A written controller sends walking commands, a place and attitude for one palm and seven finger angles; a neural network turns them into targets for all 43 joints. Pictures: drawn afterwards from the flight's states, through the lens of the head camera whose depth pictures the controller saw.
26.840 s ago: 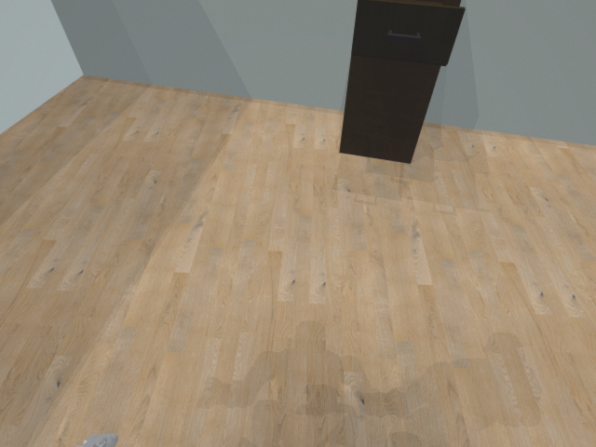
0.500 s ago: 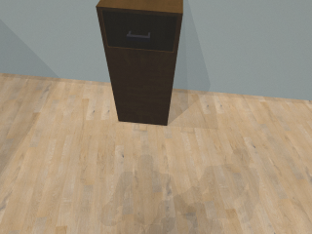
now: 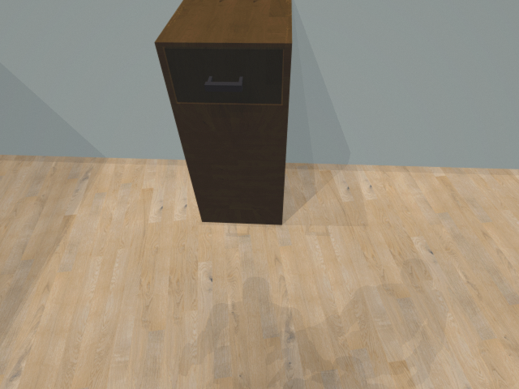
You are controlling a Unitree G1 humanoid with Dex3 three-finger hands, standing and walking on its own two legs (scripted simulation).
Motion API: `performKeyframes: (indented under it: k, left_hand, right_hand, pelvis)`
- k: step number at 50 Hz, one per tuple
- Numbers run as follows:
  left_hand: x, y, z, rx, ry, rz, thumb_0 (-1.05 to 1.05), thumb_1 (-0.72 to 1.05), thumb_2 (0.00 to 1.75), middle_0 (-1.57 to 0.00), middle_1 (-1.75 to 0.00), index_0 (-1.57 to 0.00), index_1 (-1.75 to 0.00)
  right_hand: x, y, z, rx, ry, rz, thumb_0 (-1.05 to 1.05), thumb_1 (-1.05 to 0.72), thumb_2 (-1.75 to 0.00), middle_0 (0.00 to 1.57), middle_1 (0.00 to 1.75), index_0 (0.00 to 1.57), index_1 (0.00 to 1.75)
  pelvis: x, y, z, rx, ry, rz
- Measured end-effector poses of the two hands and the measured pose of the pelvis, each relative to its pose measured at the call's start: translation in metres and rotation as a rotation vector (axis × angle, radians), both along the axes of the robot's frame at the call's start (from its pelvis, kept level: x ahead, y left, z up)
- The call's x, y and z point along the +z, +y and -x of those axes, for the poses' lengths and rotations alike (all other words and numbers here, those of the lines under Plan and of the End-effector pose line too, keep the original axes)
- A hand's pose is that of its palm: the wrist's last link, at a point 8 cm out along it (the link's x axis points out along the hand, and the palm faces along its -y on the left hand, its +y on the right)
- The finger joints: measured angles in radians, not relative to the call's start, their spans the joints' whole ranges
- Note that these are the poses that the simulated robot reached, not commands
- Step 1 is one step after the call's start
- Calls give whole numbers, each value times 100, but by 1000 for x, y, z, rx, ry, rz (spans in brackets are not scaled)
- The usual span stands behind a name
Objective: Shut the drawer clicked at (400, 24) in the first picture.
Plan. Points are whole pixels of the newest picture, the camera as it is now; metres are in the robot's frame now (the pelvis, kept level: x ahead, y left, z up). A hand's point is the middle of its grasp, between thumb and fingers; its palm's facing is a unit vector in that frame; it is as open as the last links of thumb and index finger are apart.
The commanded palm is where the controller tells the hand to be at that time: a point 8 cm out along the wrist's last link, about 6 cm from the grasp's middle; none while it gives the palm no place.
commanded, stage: let the arm hang, fingers relaxed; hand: left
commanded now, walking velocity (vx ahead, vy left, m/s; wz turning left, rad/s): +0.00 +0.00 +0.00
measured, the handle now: (224, 83) +0.94 +0.16 -0.01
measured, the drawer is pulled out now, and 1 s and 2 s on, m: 0.00 0.00 0.00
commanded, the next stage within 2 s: look to check the result in 0.20 s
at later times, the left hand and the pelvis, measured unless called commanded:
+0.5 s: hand out of the picture +0.07 +0.21 -0.16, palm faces -0.01 -0.95 -0.32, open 7.4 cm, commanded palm none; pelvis +0.01 -0.02 +0.00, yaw +0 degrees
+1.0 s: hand out of the picture +0.11 +0.22 -0.15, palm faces -0.03 -0.94 -0.34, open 7.4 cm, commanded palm none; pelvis +0.03 -0.02 +0.00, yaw -1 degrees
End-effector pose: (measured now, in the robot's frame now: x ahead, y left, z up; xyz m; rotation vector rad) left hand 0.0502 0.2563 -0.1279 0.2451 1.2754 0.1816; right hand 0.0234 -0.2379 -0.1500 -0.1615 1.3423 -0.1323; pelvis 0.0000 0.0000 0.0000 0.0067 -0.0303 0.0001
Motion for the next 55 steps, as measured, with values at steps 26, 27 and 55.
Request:
performKeyframes:
  k: [26,27,55]
  left_hand:
    - [7,4,-12,2,34,-45,1,90,90,-21,-30,-20,-30]
    - [8,4,-12,1,34,-48,1,90,90,-21,-30,-20,-30]
    - [16,7,-62,-47,-50,-63,0,90,90,-21,-30,-20,-30]
  right_hand:
    - [11,-48,-23,11,6,75,0,-90,-90,20,30,20,30]
    - [11,-50,-24,12,5,77,0,-90,-90,20,30,20,30]
    - [20,-65,-53,17,-46,108,0,-90,-90,20,30,20,30]
  pelvis:
    - [3,-17,-15,-4,4,2]
    - [3,-18,-16,-4,4,2]
    - [5,-20,-29,-13,8,2]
